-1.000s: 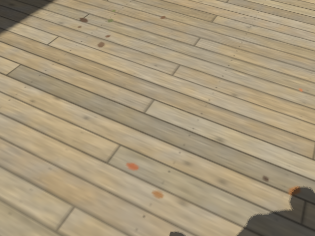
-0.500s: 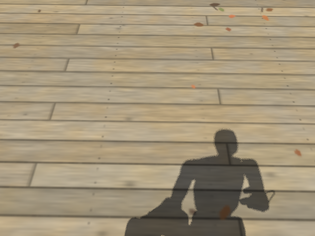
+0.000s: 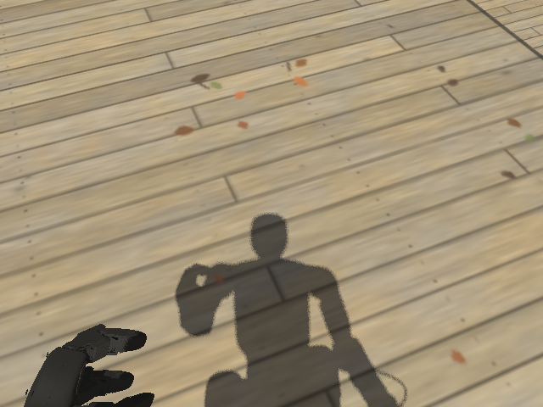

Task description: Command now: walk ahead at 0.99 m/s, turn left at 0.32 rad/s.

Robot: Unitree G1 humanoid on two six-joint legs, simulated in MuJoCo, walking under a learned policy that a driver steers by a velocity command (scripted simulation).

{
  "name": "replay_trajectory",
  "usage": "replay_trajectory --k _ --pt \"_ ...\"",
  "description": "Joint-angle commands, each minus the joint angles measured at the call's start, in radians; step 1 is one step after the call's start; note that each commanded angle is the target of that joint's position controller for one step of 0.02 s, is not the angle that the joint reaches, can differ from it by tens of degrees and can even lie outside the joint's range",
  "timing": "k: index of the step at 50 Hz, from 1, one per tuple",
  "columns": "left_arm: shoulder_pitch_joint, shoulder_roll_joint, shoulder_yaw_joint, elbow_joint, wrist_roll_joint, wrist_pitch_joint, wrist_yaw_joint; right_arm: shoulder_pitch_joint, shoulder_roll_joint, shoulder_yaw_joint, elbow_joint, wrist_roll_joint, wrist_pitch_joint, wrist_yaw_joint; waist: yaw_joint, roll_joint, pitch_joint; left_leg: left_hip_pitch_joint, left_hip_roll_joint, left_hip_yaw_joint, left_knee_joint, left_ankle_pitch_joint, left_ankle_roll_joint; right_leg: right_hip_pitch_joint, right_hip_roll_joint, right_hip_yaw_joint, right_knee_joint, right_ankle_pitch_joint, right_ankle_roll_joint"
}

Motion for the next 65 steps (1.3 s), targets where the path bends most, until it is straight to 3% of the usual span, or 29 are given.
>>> replay_trajectory --k 1,4,5,6,7,8,10,15,22,24,26,27,28,29,30,32,35,39,44,46,47,48,49,50,52,55,58,61,65 --pt "-0.002 0.031 -0.012 -0.051 -0.021 -0.012 -0.022 -0.182 -0.179 -0.035 -0.124 0.016 -0.039 0.014 0.129 0.084 0.089 -0.398 0.205 -0.202 -0.311 0.275 0.182 0.395 0.032 -0.081 -0.205 0.168 0.029" --pt "0.099 0.105 0.025 -0.006 -0.016 -0.013 0.017 -0.121 -0.21 -0.039 -0.102 0.02 -0.033 0.022 0.174 0.061 -0.016 -0.193 0.199 -0.149 -0.038 0.684 0.144 0.538 0.078 -0.081 -0.306 0.082 0.012" --pt "0.255 0.125 0.042 0.044 -0.007 -0.017 0.034 -0.108 -0.221 -0.042 -0.094 0.021 -0.027 0.018 0.247 0.053 -0.111 -0.21 0.16 -0.125 0.204 0.74 0.125 0.715 0.1 -0.093 -0.33 0.029 0.007" --pt "0.407 0.174 0.066 0.073 0.009 -0.022 0.057 -0.118 -0.194 -0.036 -0.099 0.021 -0.026 0.017 0.321 0.049 -0.193 -0.372 0.106 -0.115 0.487 0.579 0.108 0.931 -0.008 -0.008 -0.317 -0.068 -0.001" --pt "0.567 0.247 0.084 0.089 0.032 -0.03 0.076 -0.119 -0.035 -0.003 -0.127 0.001 -0.026 0.008 0.321 -0.171 -0.304 -0.538 0.041 -0.107 0.881 -0.173 0.107 1.072 -0.304 0.33 -0.37 -0.421 0.004" --pt "0.506 0.291 0.095 0.066 0.021 -0.016 0.083 -0.022 -0.008 0.006 -0.187 0.062 -0.017 0.007 0.229 -0.305 -0.407 -0.688 -0.005 -0.124 1.098 -0.164 0.112 1.052 -0.461 0.848 -0.669 -0.621 -0.063" --pt "0.319 0.117 0.069 0.06 -0.008 -0.022 0.078 -0.186 -0.068 -0.005 -0.178 0.019 0.014 0.009 0.178 -0.063 -0.089 -0.773 0.105 -0.091 1.064 0.041 0.104 0.79 -0.335 0.518 -0.658 -0.46 -0.078" --pt "0.361 0.013 0.049 0.159 -0.043 -0.065 0.069 -0.298 0.002 0.003 -0.212 -0.01 0.077 0.048 0.092 -0.062 0.039 -0.759 0.18 -0.074 0.963 0.08 0.069 0.631 -0.225 0.069 -0.711 0.138 -0.035" --pt "0.38 0.076 0.058 0.196 -0.037 -0.08 0.083 -0.562 -0.002 0.043 -0.33 -0.006 0.076 0.09 0.078 0.001 0.112 -0.555 0.077 0.152 0.494 0.356 0.133 0.599 -0.124 -0.311 -0.77 0.706 0.032" --pt "0.414 0.15 0.076 0.192 -0.036 -0.065 0.098 -0.496 -0.041 0.035 -0.306 -0.008 0.075 0.086 0.029 -0.048 0.038 -0.414 -0.006 0.2 0.446 0.312 0.162 0.691 -0.152 -0.319 -0.609 1.116 0.051" --pt "0.348 0.212 0.095 0.16 -0.023 -0.029 0.113 -0.19 -0.123 0.0 -0.222 -0.008 0.072 0.068 -0.14 -0.082 -0.12 -0.081 -0.057 0.155 0.446 0.221 0.212 0.649 -0.196 -0.288 -0.21 1.267 0.041" --pt "0.317 0.213 0.098 0.141 -0.018 -0.015 0.107 0.013 -0.17 -0.029 -0.151 -0.007 0.069 0.047 -0.214 -0.033 -0.202 0.178 -0.063 0.08 0.383 0.177 0.246 0.508 -0.172 -0.272 0.125 1.052 0.03" --pt "0.292 0.125 0.084 0.141 -0.014 -0.018 0.085 -0.037 -0.227 -0.062 -0.143 0.025 0.085 0.02 -0.161 0.189 -0.13 0.298 0.011 -0.069 0.311 0.126 0.277 0.227 0.043 -0.265 0.549 -0.017 0.053" --pt "0.414 0.066 0.055 0.014 -0.028 -0.038 0.078 -0.148 -0.368 -0.08 -0.199 -0.015 0.1 0.016 0.016 0.35 -0.265 0.535 0.26 -0.642 0.192 0.159 0.49 -0.156 0.114 -0.106 0.864 -0.336 0.099" --pt "0.326 0.116 0.05 -0.012 -0.021 -0.064 0.079 -0.135 -0.329 -0.084 -0.241 -0.007 0.104 0.004 -0.057 0.139 -0.334 0.533 0.316 -0.842 0.004 -0.083 0.52 -0.241 0.071 0.051 0.836 -0.252 0.086" --pt "0.258 0.114 0.041 -0.014 -0.013 -0.073 0.079 -0.19 -0.21 -0.056 -0.199 -0.001 0.082 -0.013 0.052 -0.06 -0.035 0.147 0.262 -0.722 -0.085 -0.053 0.416 -0.173 -0.029 0.056 0.567 -0.175 0.078" --pt "0.283 0.085 0.029 -0.006 0.02 -0.003 0.078 -0.245 -0.159 -0.029 -0.201 0.004 0.035 -0.014 0.152 -0.073 0.06 -0.223 0.139 -0.51 -0.099 0.132 0.379 0.022 -0.078 0.041 0.366 -0.24 0.12" --pt "0.065 0.013 -0.002 -0.105 -0.009 0.009 0.053 -0.259 -0.17 -0.039 -0.211 0.012 0.009 -0.003 0.11 -0.006 0.105 -0.435 0.014 -0.366 -0.145 0.211 0.31 0.2 -0.065 -0.033 -0.056 0.07 0.136" --pt "0.026 0.06 0.011 -0.115 -0.041 -0.001 0.057 -0.202 -0.2 -0.061 -0.201 0.02 0.012 0.004 0.049 0.067 0.022 -0.212 0.047 -0.422 -0.031 0.451 0.214 0.36 0.012 -0.018 -0.348 0.234 0.102" --pt "0.189 0.133 0.045 -0.069 -0.041 -0.008 0.076 -0.214 -0.241 -0.07 -0.203 0.007 0.015 0.001 0.134 0.054 -0.095 -0.122 0.039 -0.425 0.209 0.67 0.171 0.538 0.066 -0.021 -0.373 0.05 0.085" --pt "0.389 0.168 0.066 -0.022 -0.035 -0.013 0.09 -0.253 -0.247 -0.068 -0.204 0.004 0.01 0.005 0.254 0.031 -0.19 -0.171 0.009 -0.372 0.443 0.695 0.148 0.738 0.048 -0.045 -0.366 -0.007 0.069" --pt "0.607 0.231 0.092 0.013 -0.008 -0.021 0.112 -0.268 -0.139 -0.036 -0.226 0.002 -0.005 0.003 0.33 -0.069 -0.308 -0.319 -0.036 -0.296 0.784 0.438 0.137 0.958 -0.143 0.148 -0.378 -0.327 0.034" --pt "0.549 0.316 0.106 0.012 0.028 -0.019 0.109 -0.151 0.01 0.006 -0.28 0.038 -0.008 0.006 0.191 -0.378 -0.368 -0.613 -0.139 -0.197 1.037 -0.215 0.103 1.081 -0.398 0.75 -0.629 -0.633 -0.05" --pt "0.429 0.242 0.107 0.003 0.006 -0.013 0.097 -0.166 -0.053 0.016 -0.261 0.012 0.005 -0.001 0.163 -0.297 -0.273 -0.741 -0.053 -0.168 1.113 -0.109 0.122 0.978 -0.384 0.901 -0.696 -0.78 -0.105" --pt "0.364 0.106 0.082 0.028 -0.01 -0.01 0.076 -0.308 -0.094 0.012 -0.262 -0.025 0.015 0.019 0.161 -0.032 -0.076 -0.712 0.022 -0.145 1.015 0.027 0.109 0.738 -0.264 0.56 -0.665 -0.501 -0.103" --pt "0.448 0.064 0.066 0.126 -0.026 -0.029 0.068 -0.391 -0.045 0.033 -0.317 -0.044 0.026 0.044 0.118 -0.08 0.011 -0.683 0.047 -0.161 0.868 -0.026 0.078 0.598 -0.162 0.37 -0.686 -0.245 -0.108" --pt "0.462 0.083 0.073 0.146 -0.048 -0.037 0.064 -0.515 -0.053 0.055 -0.39 -0.057 0.024 0.051 0.102 -0.064 0.059 -0.717 0.103 -0.073 0.673 0.043 0.026 0.536 -0.145 0.323 -0.764 -0.1 -0.158" --pt "0.416 0.152 0.1 0.135 -0.052 -0.039 0.056 -0.591 -0.037 0.079 -0.415 -0.024 0.012 0.073 0.093 -0.055 0.073 -0.369 0.064 -0.004 0.38 0.203 0.004 0.304 -0.089 0.205 -0.85 0.027 -0.134" --pt "0.518 0.174 0.108 0.189 -0.069 -0.028 0.045 -0.474 -0.082 0.053 -0.356 -0.039 -0.002 0.026 0.063 -0.011 -0.012 -0.131 -0.021 0.021 0.216 0.301 0.027 0.478 -0.055 0.145 -0.547 0.661 -0.054"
